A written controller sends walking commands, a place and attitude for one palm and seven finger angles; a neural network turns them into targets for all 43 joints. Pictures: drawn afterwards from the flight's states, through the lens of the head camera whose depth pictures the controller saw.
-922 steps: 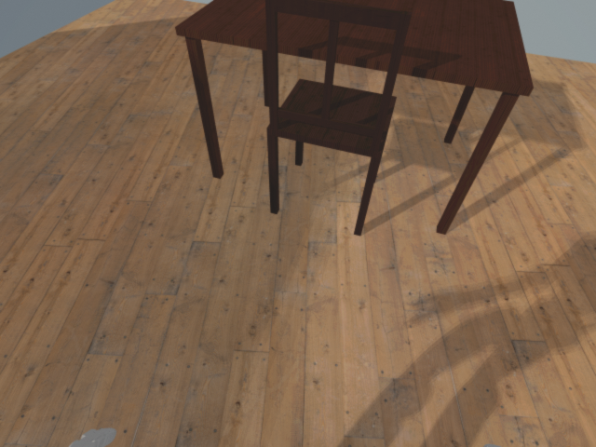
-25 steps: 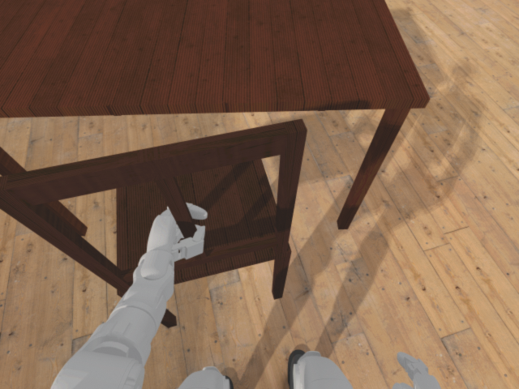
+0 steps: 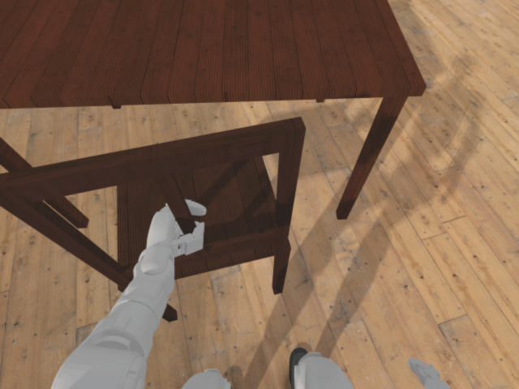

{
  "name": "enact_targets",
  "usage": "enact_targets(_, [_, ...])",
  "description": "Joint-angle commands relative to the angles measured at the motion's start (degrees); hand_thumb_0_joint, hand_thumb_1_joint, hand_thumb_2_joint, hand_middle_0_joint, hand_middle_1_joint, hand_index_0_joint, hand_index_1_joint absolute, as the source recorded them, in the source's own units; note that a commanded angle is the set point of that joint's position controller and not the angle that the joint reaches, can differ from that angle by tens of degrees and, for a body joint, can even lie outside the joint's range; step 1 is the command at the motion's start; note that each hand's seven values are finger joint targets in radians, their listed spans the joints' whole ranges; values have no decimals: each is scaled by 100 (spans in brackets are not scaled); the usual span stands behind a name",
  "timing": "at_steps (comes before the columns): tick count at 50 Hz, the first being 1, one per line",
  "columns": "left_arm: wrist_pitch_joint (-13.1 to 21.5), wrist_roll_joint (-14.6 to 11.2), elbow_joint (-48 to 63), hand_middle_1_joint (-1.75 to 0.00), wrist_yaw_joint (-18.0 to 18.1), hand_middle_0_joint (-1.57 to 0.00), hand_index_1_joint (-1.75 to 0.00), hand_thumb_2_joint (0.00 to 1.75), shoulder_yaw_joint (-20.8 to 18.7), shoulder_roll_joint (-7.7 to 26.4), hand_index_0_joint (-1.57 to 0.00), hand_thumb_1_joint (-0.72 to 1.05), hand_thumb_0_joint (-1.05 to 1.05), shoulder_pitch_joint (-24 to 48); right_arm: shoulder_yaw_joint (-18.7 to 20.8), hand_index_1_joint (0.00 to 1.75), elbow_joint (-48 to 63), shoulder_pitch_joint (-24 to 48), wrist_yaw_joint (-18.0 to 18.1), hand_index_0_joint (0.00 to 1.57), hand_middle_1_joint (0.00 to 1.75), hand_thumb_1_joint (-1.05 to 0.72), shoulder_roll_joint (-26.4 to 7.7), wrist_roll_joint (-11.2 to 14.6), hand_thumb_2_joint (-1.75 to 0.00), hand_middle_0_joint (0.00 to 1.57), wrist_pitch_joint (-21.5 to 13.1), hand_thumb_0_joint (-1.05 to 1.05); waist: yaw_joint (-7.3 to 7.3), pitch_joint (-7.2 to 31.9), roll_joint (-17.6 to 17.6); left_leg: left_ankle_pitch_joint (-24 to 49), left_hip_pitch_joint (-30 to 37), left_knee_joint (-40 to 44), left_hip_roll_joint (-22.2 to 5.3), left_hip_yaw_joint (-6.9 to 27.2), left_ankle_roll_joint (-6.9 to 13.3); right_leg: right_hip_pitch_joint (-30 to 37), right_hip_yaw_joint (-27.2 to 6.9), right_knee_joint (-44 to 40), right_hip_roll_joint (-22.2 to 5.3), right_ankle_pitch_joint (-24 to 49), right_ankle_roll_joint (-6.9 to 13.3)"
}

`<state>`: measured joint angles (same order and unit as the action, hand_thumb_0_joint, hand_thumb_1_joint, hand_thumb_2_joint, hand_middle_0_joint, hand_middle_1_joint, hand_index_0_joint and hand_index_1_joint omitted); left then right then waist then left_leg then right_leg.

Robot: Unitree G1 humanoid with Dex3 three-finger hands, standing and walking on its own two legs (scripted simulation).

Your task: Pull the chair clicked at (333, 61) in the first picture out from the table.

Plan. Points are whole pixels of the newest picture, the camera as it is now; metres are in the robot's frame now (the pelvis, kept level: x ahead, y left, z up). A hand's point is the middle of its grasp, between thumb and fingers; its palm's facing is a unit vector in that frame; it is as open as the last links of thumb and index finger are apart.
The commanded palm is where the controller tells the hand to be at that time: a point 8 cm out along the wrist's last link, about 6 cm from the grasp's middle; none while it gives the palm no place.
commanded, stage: step backward, pulling the chair out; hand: left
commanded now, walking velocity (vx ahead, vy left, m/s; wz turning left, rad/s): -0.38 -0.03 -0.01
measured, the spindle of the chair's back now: (185, 220) +0.40 +0.13 -0.05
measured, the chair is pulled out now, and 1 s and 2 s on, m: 0.22 0.36 0.58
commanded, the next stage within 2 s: stop walking, hand still on the chair in 1.78 s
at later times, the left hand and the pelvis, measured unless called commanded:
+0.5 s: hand (191, 271) +0.30 +0.11 -0.06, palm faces -0.09 -0.98 -0.18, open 5.4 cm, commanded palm +0.29 +0.16 -0.05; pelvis -0.06 +0.02 +0.00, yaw -2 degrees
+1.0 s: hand (187, 324) +0.22 +0.11 -0.06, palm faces -0.09 -0.98 -0.18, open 5.4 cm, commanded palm +0.21 +0.16 -0.05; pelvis -0.14 +0.01 +0.00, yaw -2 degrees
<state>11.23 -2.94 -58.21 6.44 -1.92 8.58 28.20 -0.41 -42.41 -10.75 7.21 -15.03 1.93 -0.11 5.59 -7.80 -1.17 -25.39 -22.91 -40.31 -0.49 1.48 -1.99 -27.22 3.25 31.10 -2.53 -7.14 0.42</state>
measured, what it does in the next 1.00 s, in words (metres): walks backwards: left foot, then right foot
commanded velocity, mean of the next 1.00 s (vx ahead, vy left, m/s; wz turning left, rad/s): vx -0.38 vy -0.04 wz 0.05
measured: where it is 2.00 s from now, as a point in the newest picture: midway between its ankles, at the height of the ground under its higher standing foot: outside the picture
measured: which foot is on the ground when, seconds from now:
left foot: up 0.00-0.00, down 0.02-0.74, up 0.76-0.90, down 0.92-1.00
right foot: down 0.00-0.08, up 0.10-0.14, down 0.16-0.50, up 0.52-0.62, down 0.64-0.98, up 1.00-1.00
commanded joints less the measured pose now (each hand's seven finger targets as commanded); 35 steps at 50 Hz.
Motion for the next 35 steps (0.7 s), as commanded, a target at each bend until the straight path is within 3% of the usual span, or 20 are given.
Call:
enact_targets(1, [169, 176, 1353, -145, -33, -50, -145, 90, 190, 828, -50, 90, 0, 1220, 258, 30, 602, -332, 132, 20, 30, -90, -793, -35, -90, 20, -73, 0, -260, 2824, 164, 2263, 763, 1592, -701, 407, 201, 2079, -592, -186, -815, 2104, 36])
enact_targets(2, [185, 139, 1483, -145, -60, -50, -145, 90, 303, 681, -50, 90, 0, 1250, 302, 30, 729, -286, 115, 20, 30, -90, -792, -8, -90, 20, -1, 0, -307, 2810, -27, 2736, 862, 1575, -975, 440, 330, 1910, -471, -109, -498, 1452, -105])
enact_targets(3, [216, 122, 1768, -145, -102, -50, -145, 90, 384, 657, -50, 90, 0, 1412, 259, 30, 816, -165, 88, 20, 30, -90, -761, -40, -90, 20, 36, 0, -336, 2737, -608, 2721, 766, 1913, -1253, 513, 454, 1858, -318, 312, -329, 629, -141])
enact_targets(5, [244, 202, 1893, -145, -102, -50, -145, 90, 373, 584, -50, 90, 0, 1555, 229, 30, 938, -28, 72, 20, 30, -90, -660, -149, -90, 20, 103, 0, -382, 2462, -1393, 3173, 415, 1955, -1475, 634, 565, 1637, -228, 1062, -168, -119, -85])
enact_targets(7, [284, 229, 1730, -145, -93, -50, -145, 90, 340, 544, -50, 90, 0, 1503, 281, 30, 849, -191, 0, 20, 30, -90, -628, -155, -90, 20, 84, 0, -410, 2329, -1123, 3989, 788, 1540, -1563, 631, 617, 1357, -283, 852, -155, -380, 8])
enact_targets(10, [421, 316, 1582, -145, -88, -50, -145, 90, 310, 671, -50, 90, 0, 1714, 342, 30, 677, -458, -40, 20, 30, -90, -659, -139, -90, 20, 39, 0, -215, 2804, -489, 4996, 1584, 871, -1311, 335, 313, 1657, -430, 100, -349, 2093, 45])
enact_targets(14, [489, 252, 1246, -145, -60, -50, -145, 90, 38, 1090, -50, 90, 0, 1420, 377, 30, 603, -393, 59, 20, 30, -90, -622, -68, -90, 20, 50, 0, -201, 3113, 14, 2663, 1011, 429, -732, -96, -30, 2091, -964, -197, -1020, 3342, 303])
enact_targets(16, [477, 239, 1123, -145, -64, -50, -145, 90, -26, 1173, -50, 90, 0, 1275, 338, 30, 615, -292, 83, 20, 30, -90, -559, -45, -90, 20, 22, 0, -278, 3041, 575, 378, 650, -85, -314, -99, -57, 1993, -1295, -761, -1464, 2760, 473])
enact_targets(18, [374, 231, 950, -145, -45, -50, -145, 90, -103, 1236, -50, 90, 0, 1002, 298, 30, 611, -230, 89, 20, 30, -90, -607, -35, -90, 20, -16, 0, -370, 2784, 729, -199, 400, -372, -155, 110, -4, 1786, -1340, -1073, -1638, 1728, 602])
enact_targets(21, [286, 229, 1147, -145, -50, -50, -145, 90, 42, 978, -50, 90, 0, 1070, 167, 30, 605, -246, 97, 20, 30, -90, -603, -57, -90, 20, -40, 0, -258, 2753, 849, 574, 710, 764, -296, 157, 68, 1761, -775, -786, -1254, 1379, 327])
enact_targets(22, [296, 212, 1271, -145, -48, -50, -145, 90, 102, 923, -50, 90, 0, 1064, 173, 30, 648, -195, 114, 20, 30, -90, -649, -65, -90, 20, -41, 0, -255, 2682, 467, 1374, 856, 1423, -514, 273, 177, 1575, -547, -598, -897, 832, 104])
enact_targets(23, [323, 169, 1405, -145, -50, -50, -145, 90, 176, 920, -50, 90, 0, 1126, 206, 30, 711, -52, 127, 20, 30, -90, -784, -89, -90, 20, -11, 0, -305, 2386, -440, 1860, 775, 1943, -1002, 708, 405, 1309, -335, -193, -408, -61, -108])
enact_targets(24, [366, 146, 1532, -145, -73, -50, -145, 90, 330, 722, -50, 90, 0, 1220, 209, 30, 852, 31, 76, 20, 30, -90, -743, -84, -90, 20, 31, 0, -359, 2257, -1082, 1584, 276, 2320, -1442, 971, 629, 1469, -212, 536, -79, -880, -124])
enact_targets(25, [377, 157, 1670, -145, -89, -50, -145, 90, 360, 638, -50, 90, 0, 1384, 201, 30, 942, 81, 28, 20, 30, -90, -655, -110, -90, 20, 36, 0, -413, 2149, -1421, 1205, -54, 2513, -1723, 1245, 797, 1473, -242, 1070, 43, -1398, -53])
enact_targets(26, [378, 163, 1717, -145, -97, -50, -145, 90, 368, 604, -50, 90, 0, 1577, 182, 30, 927, 52, 29, 20, 30, -90, -602, -143, -90, 20, 26, 0, -403, 2090, -1486, 1743, -16, 2349, -1827, 1292, 917, 1382, -286, 1325, 43, -1423, -19])
enact_targets(27, [392, 168, 1613, -145, -94, -50, -145, 90, 358, 582, -50, 90, 0, 1626, 213, 30, 805, -148, 23, 20, 30, -90, -586, -138, -90, 20, -4, 0, -350, 2176, -1193, 2887, 586, 1935, -1801, 1167, 949, 1188, -315, 1121, 33, -1302, -24])
enact_targets(28, [408, 177, 1553, -145, -81, -50, -145, 90, 209, 773, -50, 90, 0, 1694, 248, 30, 713, -258, 15, 20, 30, -90, -619, -145, -90, 20, -49, 0, -333, 2367, -831, 3750, 1079, 1589, -1768, 1090, 920, 1099, -315, 793, 55, -1082, -52])
enact_targets(30, [482, 286, 1391, -145, -98, -50, -145, 90, 333, 626, -50, 90, 0, 1816, 301, 30, 574, -386, -59, 20, 30, -90, -657, -171, -90, 20, -150, 0, -274, 2495, -900, 4711, 1613, 1161, -1599, 847, 743, 1159, -363, 200, -5, -285, -28])
enact_targets(33, [588, 376, 1225, -145, -123, -50, -145, 90, 203, 856, -50, 90, 0, 1752, 345, 30, 443, -415, -84, 20, 30, -90, -732, -205, -90, 20, -208, 0, -277, 2421, -1150, 4375, 1426, 1134, -1412, 677, 572, 1365, -409, -100, -69, 499, 4])
enact_targets(35, [635, 314, 1190, -145, -93, -50, -145, 90, -25, 1152, -50, 90, 0, 1564, 405, 30, 456, -404, -38, 20, 30, -90, -674, -118, -90, 20, -207, 0, -226, 3041, -412, 4064, 1396, 834, -1124, 322, 338, 1945, -621, -290, -291, 1852, 2])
